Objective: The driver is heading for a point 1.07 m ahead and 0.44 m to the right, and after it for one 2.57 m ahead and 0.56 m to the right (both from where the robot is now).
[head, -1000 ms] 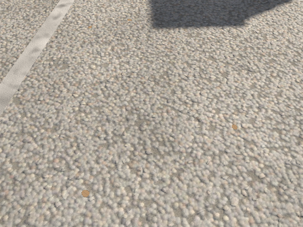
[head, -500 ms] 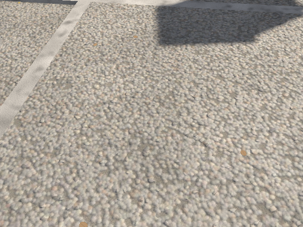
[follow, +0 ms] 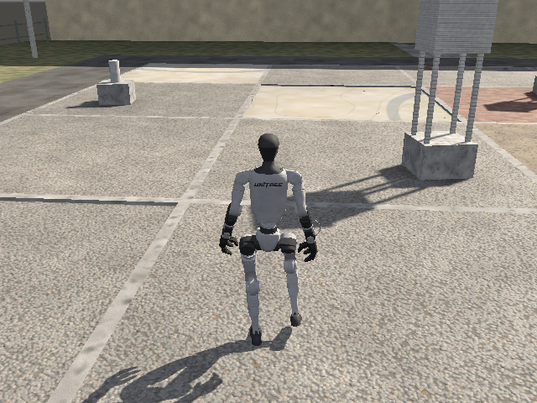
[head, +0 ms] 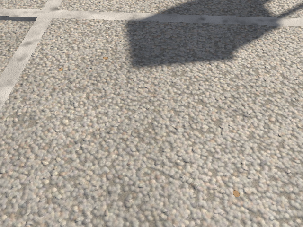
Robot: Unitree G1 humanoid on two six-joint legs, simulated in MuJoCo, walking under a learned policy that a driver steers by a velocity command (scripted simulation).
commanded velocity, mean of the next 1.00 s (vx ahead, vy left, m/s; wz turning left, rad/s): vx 0.50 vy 0.00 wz -0.52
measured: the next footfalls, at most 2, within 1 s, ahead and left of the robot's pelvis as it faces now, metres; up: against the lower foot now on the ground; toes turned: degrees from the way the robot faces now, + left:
right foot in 0.34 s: +0.34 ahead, -0.18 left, +0.00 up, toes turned -13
left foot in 0.82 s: +0.68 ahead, -0.09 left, +0.00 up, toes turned -30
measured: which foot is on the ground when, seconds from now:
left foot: down 0.00-0.32, up 0.34-0.80, down 0.82-1.00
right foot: up 0.00-0.32, down 0.34-0.84, up 0.86-1.00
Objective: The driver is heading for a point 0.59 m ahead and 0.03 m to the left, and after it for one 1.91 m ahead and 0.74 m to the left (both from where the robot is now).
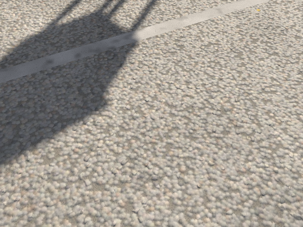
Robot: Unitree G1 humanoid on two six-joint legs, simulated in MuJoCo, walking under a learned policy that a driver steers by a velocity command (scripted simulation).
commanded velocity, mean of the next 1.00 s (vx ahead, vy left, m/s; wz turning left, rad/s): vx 0.50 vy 0.00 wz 0.03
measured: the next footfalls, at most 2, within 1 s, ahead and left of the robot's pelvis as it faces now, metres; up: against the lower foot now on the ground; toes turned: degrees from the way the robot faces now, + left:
right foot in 0.34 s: +0.33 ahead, -0.17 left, +0.00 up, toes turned -7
left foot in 0.88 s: +0.64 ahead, +0.07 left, +0.00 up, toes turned +5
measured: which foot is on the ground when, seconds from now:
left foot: down 0.00-0.36, up 0.38-0.86, down 0.88-1.00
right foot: up 0.00-0.32, down 0.34-0.90, up 0.92-1.00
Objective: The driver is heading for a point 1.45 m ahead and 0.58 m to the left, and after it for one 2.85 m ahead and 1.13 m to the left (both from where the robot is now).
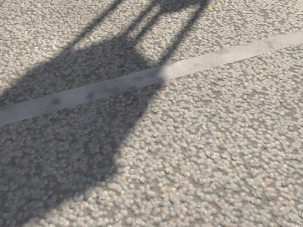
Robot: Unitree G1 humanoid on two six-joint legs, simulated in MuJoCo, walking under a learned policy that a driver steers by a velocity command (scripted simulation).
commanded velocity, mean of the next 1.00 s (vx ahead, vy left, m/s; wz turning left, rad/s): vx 0.50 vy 0.00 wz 0.57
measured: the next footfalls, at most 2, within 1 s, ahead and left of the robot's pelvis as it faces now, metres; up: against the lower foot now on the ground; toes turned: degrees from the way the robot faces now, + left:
right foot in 0.38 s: +0.40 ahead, -0.11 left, +0.00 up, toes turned +17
left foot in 0.92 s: +0.56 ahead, +0.25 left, +0.00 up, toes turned +35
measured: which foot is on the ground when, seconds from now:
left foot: down 0.00-0.38, up 0.40-0.90, down 0.92-1.00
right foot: up 0.00-0.36, down 0.38-0.90, up 0.92-1.00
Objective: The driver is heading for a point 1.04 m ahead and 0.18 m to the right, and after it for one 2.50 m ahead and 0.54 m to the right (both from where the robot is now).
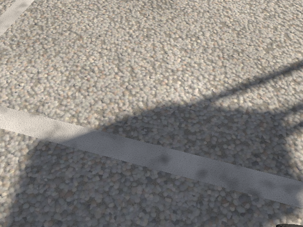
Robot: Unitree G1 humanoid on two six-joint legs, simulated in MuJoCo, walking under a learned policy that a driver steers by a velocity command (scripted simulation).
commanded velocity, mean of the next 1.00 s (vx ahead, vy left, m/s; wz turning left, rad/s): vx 0.50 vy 0.00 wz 0.11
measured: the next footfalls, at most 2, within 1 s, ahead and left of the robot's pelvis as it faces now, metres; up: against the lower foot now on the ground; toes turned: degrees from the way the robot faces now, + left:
right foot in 0.44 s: +0.44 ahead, -0.13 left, +0.00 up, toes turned +4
left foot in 0.96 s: +0.71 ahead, +0.14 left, +0.00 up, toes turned +5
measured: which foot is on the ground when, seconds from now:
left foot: down 0.00-0.46, up 0.48-0.94, down 0.96-1.00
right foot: up 0.00-0.42, down 0.44-0.98, up 1.00-1.00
